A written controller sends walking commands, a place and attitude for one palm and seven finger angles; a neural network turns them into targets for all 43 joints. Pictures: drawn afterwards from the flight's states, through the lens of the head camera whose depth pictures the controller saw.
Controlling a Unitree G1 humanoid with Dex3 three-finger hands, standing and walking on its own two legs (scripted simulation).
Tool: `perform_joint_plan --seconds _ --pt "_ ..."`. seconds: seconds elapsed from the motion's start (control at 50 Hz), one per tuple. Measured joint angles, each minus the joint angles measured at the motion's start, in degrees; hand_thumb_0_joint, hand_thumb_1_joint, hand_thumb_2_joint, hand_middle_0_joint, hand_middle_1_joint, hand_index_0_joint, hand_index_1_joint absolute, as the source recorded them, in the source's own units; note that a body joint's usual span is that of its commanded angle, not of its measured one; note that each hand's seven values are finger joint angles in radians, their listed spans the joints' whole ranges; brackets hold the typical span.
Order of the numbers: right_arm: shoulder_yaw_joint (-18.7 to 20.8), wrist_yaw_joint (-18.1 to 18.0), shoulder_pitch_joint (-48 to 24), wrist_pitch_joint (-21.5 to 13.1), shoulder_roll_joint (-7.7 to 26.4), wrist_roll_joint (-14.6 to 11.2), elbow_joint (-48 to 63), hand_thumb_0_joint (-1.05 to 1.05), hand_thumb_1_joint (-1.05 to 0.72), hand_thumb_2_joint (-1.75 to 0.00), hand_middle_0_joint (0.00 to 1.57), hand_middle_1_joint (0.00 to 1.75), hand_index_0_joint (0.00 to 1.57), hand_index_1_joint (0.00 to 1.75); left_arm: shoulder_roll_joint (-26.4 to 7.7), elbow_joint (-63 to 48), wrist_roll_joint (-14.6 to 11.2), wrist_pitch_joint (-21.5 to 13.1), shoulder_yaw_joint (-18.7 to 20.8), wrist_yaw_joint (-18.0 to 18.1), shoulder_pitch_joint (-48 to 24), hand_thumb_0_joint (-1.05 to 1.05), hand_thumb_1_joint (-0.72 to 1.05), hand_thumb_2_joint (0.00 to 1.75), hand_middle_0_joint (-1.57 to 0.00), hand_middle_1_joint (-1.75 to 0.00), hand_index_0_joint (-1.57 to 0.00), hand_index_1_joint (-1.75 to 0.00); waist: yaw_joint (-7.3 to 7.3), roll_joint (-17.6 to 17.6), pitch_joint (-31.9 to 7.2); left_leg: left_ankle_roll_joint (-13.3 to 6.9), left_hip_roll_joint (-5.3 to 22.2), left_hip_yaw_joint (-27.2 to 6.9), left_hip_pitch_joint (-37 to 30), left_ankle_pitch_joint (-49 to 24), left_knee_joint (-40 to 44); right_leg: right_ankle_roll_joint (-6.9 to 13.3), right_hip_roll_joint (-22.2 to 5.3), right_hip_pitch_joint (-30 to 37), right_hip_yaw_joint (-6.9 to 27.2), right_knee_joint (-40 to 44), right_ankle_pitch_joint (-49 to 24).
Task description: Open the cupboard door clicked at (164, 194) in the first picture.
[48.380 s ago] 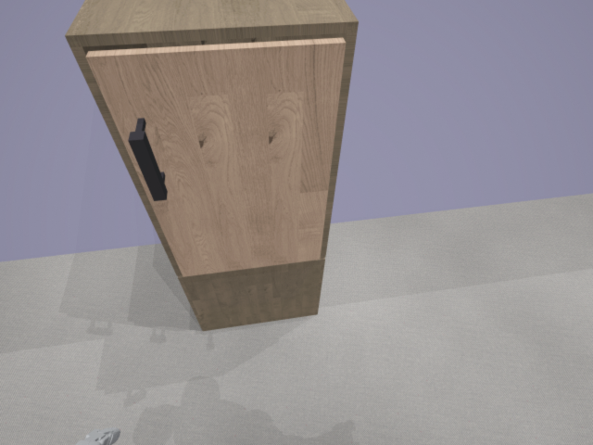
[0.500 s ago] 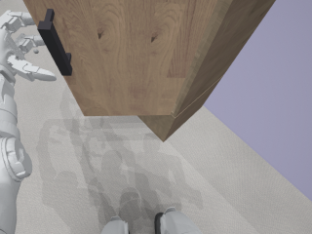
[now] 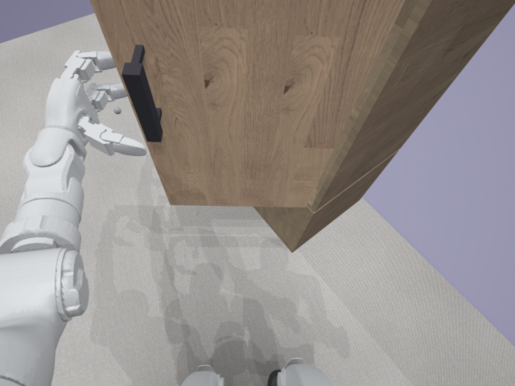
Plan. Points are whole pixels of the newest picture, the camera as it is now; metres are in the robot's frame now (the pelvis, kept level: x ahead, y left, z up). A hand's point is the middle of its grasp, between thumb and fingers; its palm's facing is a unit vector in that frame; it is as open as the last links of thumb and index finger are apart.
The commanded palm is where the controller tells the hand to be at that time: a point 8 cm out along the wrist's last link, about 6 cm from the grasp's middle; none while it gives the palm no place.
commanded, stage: slide the fingers in behind the handle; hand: left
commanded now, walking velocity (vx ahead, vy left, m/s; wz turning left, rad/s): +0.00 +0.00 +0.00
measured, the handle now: (147, 96) +0.52 +0.15 +0.10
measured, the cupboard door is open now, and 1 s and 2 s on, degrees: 53 52 53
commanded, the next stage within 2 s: move the hooked fingers beside the handle in 0.64 s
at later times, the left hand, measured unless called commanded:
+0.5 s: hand (122, 112) +0.49 +0.18 +0.10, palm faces -0.01 -1.00 -0.03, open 15.1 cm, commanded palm +0.49 +0.17 +0.10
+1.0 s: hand (122, 109) +0.50 +0.19 +0.10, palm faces -0.03 -1.00 -0.03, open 15.0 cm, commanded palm +0.50 +0.18 +0.10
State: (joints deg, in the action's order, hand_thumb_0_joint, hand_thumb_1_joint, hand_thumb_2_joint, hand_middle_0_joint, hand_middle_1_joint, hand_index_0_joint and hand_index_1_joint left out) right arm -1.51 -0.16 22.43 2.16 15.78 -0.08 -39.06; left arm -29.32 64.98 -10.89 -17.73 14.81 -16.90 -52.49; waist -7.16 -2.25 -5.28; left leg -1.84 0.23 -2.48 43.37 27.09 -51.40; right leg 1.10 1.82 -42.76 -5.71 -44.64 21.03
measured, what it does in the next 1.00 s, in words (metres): stands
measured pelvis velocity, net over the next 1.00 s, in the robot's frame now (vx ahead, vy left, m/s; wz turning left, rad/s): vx -0.01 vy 0.00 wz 0.04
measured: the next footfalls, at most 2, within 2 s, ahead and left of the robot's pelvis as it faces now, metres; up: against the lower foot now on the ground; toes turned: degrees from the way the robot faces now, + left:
none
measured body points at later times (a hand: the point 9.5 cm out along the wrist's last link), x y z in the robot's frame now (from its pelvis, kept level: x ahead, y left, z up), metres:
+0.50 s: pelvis -0.01 +0.00 +0.00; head +0.11 +0.02 +0.43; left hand +0.49 +0.24 +0.10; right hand +0.01 -0.27 -0.13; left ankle -0.04 +0.09 -0.70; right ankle +0.00 -0.12 -0.70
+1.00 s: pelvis -0.01 +0.00 +0.00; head +0.12 +0.02 +0.43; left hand +0.50 +0.24 +0.10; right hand +0.01 -0.27 -0.12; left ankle -0.04 +0.09 -0.70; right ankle +0.00 -0.12 -0.70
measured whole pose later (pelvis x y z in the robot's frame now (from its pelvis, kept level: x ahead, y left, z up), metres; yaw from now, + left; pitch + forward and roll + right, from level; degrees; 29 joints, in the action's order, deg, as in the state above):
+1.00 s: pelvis -0.01 +0.00 +0.00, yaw +2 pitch +20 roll -4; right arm -1.3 0.0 21.0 -2.5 16.0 0.4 -42.7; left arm -28.2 69.5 -11.9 -18.7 9.8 -14.0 -59.3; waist -6.5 -2.3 -4.3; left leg -1.5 -1.2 -4.3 46.4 26.3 -52.9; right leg 1.4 0.6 -45.3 -7.2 -46.8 21.5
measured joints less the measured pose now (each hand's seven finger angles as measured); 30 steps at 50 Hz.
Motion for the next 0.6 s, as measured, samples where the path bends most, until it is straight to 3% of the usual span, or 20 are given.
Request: perform_joint_plan --seconds 0.3,0.6 --pt "0.4 0.2 -1.6 -3.1 -0.2 0.4 -2.5 0.0 -0.91 -0.89 0.2 0.3 0.2 0.3 2.5 1.9 -1.4 -0.8 -5.5 4.0 -4.0 -0.01 -0.5 0.3 -0.12 -1.14 -0.09 -1.17 1.26 -0.1 0.8 0.3 -1.3 -1.8 1.9 -0.6 -1.2 0.2 -1.2 -1.2 -1.8 -1.6 0.4" --pt "0.6 0.7 -0.4 -4.3 -0.2 0.6 -4.2 0.0 -0.91 -0.89 0.2 0.3 0.2 0.3 2.7 1.9 -1.9 -0.5 -6.4 4.9 -4.2 -0.01 -0.5 0.3 -0.08 -1.11 -0.04 -1.16 1.27 -0.3 0.8 0.4 -1.4 -2.0 1.9 -1.0 -0.8 0.4 -1.2 -1.3 -1.8 -1.4 0.2"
